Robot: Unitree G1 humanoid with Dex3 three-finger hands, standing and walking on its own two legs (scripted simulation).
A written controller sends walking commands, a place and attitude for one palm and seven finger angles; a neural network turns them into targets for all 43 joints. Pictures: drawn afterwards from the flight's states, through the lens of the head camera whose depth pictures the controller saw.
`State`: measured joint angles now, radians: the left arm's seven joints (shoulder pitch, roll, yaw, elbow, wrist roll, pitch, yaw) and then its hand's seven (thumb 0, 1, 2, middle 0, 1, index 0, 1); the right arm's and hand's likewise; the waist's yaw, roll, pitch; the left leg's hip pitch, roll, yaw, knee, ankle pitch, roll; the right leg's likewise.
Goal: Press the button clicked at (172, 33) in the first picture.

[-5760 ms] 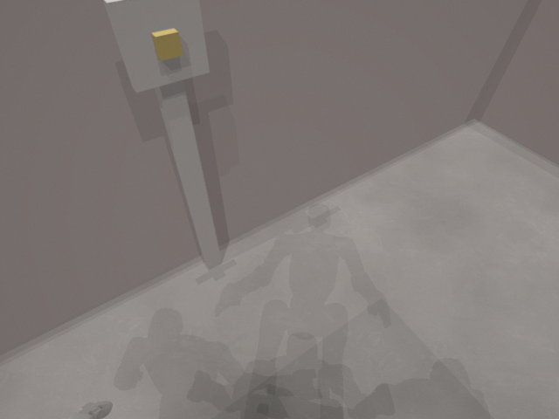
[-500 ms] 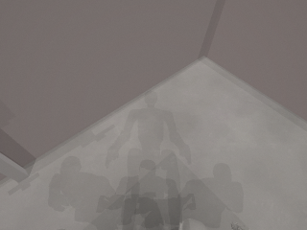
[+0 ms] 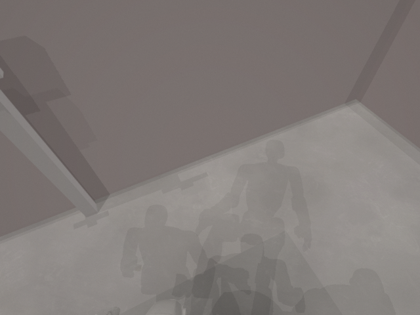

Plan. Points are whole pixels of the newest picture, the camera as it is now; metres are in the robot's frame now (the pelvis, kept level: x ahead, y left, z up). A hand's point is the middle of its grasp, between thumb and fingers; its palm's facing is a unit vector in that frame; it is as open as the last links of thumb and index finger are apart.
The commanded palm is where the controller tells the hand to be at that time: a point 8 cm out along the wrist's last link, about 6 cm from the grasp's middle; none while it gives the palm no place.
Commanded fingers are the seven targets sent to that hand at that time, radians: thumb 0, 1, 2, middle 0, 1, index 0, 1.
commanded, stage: turn to face it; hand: left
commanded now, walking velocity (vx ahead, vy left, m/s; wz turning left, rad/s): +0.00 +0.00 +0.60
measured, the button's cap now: out of the picture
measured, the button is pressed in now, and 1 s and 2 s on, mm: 0 0 0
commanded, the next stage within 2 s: take the last steps up to it in 0.66 s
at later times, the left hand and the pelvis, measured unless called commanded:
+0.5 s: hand out of the picture +0.05 +0.25 -0.16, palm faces +0.27 -0.92 -0.28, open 7.4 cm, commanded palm none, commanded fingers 0.00 0.90 0.90 -0.20 -0.30 -0.20 -0.30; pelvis +0.01 +0.02 +0.00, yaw +14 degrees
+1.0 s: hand out of the picture -0.08 +0.17 -0.16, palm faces +0.50 -0.83 -0.25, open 7.3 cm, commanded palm none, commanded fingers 0.00 0.90 0.90 -0.20 -0.30 -0.20 -0.30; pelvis +0.01 -0.01 +0.01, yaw +25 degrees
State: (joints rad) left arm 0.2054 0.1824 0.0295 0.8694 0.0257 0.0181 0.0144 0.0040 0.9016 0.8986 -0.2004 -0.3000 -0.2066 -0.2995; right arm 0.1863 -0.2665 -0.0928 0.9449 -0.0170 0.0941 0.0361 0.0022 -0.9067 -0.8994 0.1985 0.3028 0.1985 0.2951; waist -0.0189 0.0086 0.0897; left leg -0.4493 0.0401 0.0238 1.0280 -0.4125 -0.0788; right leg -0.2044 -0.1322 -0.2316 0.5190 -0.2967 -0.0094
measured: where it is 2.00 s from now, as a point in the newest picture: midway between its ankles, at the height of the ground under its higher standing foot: (169, 298)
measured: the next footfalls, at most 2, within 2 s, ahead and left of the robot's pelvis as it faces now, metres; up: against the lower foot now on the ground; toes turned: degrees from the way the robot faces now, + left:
left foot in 0.14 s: +0.03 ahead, +0.15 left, +0.00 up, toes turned +12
right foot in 0.58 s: +0.09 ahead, -0.09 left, +0.00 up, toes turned +11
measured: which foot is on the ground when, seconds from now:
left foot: up 0.00-0.12, down 0.14-0.58, up 0.60-1.00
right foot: down 0.00-0.14, up 0.16-0.56, down 0.58-1.00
